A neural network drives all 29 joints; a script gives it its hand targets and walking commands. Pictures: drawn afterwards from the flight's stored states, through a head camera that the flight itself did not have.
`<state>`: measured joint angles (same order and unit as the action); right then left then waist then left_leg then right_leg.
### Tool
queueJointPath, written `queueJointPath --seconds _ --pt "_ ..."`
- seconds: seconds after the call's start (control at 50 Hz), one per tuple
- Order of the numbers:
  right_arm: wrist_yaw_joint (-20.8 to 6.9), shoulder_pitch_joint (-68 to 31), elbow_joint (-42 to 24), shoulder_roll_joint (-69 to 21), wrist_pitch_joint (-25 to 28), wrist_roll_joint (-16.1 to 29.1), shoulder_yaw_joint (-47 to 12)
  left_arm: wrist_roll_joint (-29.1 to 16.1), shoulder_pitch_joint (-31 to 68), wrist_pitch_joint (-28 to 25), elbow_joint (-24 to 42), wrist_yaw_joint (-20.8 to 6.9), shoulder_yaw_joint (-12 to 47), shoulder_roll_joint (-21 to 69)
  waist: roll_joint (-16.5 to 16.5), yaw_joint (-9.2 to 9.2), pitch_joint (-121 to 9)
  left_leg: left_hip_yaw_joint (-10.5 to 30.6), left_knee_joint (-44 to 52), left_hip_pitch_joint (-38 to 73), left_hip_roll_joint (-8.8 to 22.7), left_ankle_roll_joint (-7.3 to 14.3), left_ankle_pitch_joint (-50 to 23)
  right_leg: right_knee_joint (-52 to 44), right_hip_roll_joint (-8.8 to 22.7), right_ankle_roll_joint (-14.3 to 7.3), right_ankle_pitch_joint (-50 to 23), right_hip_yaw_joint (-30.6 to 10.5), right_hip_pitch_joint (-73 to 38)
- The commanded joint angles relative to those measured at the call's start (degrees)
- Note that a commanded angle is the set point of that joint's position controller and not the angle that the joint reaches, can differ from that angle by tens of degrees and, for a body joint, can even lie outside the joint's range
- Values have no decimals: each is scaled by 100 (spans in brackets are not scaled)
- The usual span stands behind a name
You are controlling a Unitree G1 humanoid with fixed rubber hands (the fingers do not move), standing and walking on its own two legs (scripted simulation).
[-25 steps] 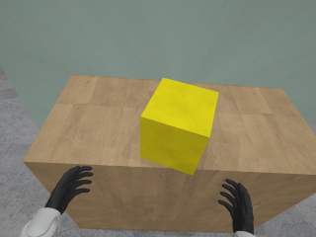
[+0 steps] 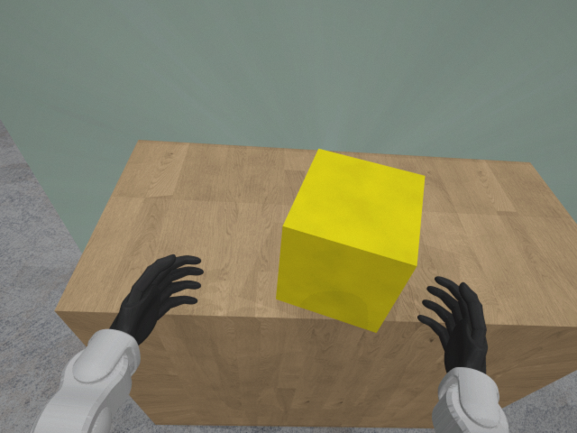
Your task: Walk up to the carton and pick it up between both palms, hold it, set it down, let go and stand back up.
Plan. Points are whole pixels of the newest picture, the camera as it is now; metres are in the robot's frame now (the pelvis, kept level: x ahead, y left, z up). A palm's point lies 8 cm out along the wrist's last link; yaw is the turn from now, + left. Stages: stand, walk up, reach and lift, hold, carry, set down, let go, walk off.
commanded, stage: reach and lift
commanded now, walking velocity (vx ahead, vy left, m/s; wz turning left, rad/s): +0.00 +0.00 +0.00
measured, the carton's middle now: (347, 240) +0.40 -0.08 +0.05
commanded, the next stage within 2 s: none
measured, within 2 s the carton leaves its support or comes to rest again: neither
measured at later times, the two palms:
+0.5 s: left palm (177, 253) +0.31 +0.16 +0.11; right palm (481, 311) +0.25 -0.21 +0.11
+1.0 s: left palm (203, 206) +0.36 +0.13 +0.15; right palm (476, 269) +0.29 -0.21 +0.14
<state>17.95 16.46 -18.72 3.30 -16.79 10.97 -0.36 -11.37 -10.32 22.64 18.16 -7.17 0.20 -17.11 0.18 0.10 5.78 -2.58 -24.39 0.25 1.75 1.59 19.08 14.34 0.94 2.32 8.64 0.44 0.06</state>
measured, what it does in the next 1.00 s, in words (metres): shifts its weight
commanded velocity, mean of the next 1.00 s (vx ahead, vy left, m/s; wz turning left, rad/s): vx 0.00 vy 0.00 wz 0.00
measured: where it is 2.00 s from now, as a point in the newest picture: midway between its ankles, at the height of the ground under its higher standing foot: outside the picture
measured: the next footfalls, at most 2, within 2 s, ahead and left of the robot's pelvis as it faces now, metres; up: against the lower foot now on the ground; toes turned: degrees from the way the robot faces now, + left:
none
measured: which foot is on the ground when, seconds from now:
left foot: down 0.00-1.00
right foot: down 0.00-1.00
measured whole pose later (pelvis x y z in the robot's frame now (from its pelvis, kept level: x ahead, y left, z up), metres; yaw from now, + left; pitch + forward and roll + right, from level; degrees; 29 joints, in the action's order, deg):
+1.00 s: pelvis -0.04 -0.03 +0.00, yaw +0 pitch -2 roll -1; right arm 22.1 -25.3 10.8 2.1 -20.2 14.6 0.0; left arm -9.4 35.8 29.6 -21.4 -4.7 -4.9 -18.7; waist -2.5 6.8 3.0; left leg -1.6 -22.6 -7.0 1.8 -0.4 13.3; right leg 18.4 0.6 1.3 6.3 0.1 9.7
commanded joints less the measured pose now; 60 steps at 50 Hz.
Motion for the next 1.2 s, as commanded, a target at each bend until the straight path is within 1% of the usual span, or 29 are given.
queueJointPath --seconds 0.0,0.14,0.26,0.38,0.56,0.66,0.72,0.74,0.76,0.78,0.8,0.82,0.84,0.88,0.9,0.92,0.94,0.96,1.0,1.06,1.12,1.18 --pt "-48 -637 -844 485 -11 152 273 23 1008 147 959 73 -239 -433 566 169 -715 311 301 -380 140 -727 -3646 80 -281 -548 -1430 -90 -461" --pt "-50 -1319 -679 703 -211 360 393 103 1754 568 829 113 -310 -356 621 277 -1023 287 227 -221 76 -810 -3881 139 -322 -496 -1728 -44 -517" --pt "30 -2028 -445 748 -330 430 402 138 2524 885 471 108 -440 -361 526 347 -1228 197 253 -254 5 -781 -3661 219 -336 -396 -1925 9 -591" --pt "125 -2816 -135 653 -469 432 369 127 3380 1024 -104 74 -563 -477 337 408 -1420 80 424 -536 -71 -615 -2908 327 -303 -292 -1981 -1 -750" --pt "220 -4190 555 389 -670 321 390 94 4756 925 -1277 38 -631 -776 127 477 -1707 -66 810 -1158 -159 -251 -1456 460 -235 -182 -1630 -43 -949" --pt "293 -4942 1058 263 -707 290 414 85 5488 811 -1954 59 -598 -945 72 536 -1956 -124 905 -1354 -202 -117 -1081 532 -218 -145 -1618 -29 -1040" --pt "344 -5338 1357 219 -703 295 425 90 5868 759 -2303 67 -583 -1037 68 582 -2121 -156 905 -1395 -231 -95 -1060 571 -220 -115 -1733 -4 -1102" --pt "292 -4114 1065 93 -416 470 -88 372 4581 681 -1743 151 -976 -564 270 350 -2624 -125 596 -812 -92 -198 -2360 815 -214 -106 -2800 17 -1221" --pt "350 -4800 818 317 -290 517 -10 329 5456 725 -1477 138 -940 -867 384 510 -2998 -121 434 -644 -114 -299 -2715 869 -196 -50 -3233 55 -1117" --pt "359 -4826 1146 328 -254 554 -93 376 5429 796 -1736 152 -936 -823 377 559 -2849 -101 368 -623 -137 -329 -2826 882 -199 -48 -3434 80 -1099" --pt "375 -5052 1197 365 -206 534 -69 354 5675 836 -1834 138 -957 -860 309 605 -2784 -114 403 -681 -148 -335 -2673 844 -185 -32 -3423 100 -1045" --pt "393 -5150 1429 342 -202 504 -75 345 5797 857 -2131 121 -936 -869 231 658 -2551 -119 463 -769 -159 -306 -2403 795 -168 -19 -3286 92 -954" --pt "414 -5361 1679 319 -210 461 -66 336 6004 848 -2442 110 -882 -843 152 705 -2313 -132 552 -890 -163 -259 -2026 722 -145 -11 -3047 77 -845" --pt "436 -5860 2052 245 -230 381 34 304 6562 720 -2935 132 -802 -833 126 751 -2094 -158 719 -1109 -156 -198 -1319 583 -140 -47 -2339 67 -615" --pt "428 -6079 2052 211 -202 351 99 253 6774 621 -2998 177 -737 -821 140 750 -2205 -169 733 -1169 -153 -187 -1206 580 -164 -66 -2152 72 -613" --pt "427 -6141 2004 187 -158 333 159 216 6847 532 -2966 221 -690 -847 194 757 -2427 -169 711 -1172 -147 -198 -1262 593 -185 -84 -2124 79 -685" --pt "415 -6482 2073 215 -139 315 252 145 7222 461 -3103 269 -605 -897 292 770 -2554 -162 705 -1246 -151 -208 -1139 597 -174 -98 -1967 93 -615" --pt "400 -6684 2173 169 -127 296 266 91 7367 398 -3332 315 -544 -921 298 763 -2686 -158 700 -1350 -153 -178 -998 595 -181 -109 -1778 85 -638" --pt "350 -7060 2726 110 -166 245 329 83 7803 267 -4042 380 -468 -965 377 729 -2665 -147 765 -1558 -122 -114 -578 581 -177 -139 -1243 88 -496" --pt "321 -7473 3343 81 -178 188 376 156 8191 88 -4768 454 -434 -980 431 680 -2821 -123 750 -1616 -89 -68 -516 592 -189 -165 -1050 88 -507" --pt "323 -7904 3898 77 -163 192 392 203 8553 -36 -5417 487 -343 -978 393 685 -2766 -102 740 -1703 -85 -44 -459 594 -197 -162 -926 93 -529" --pt "343 -8158 4168 74 -87 177 430 210 8749 -156 -5727 501 -300 -939 341 745 -2942 -73 679 -1534 -107 -89 -690 597 -212 -137 -1154 120 -535"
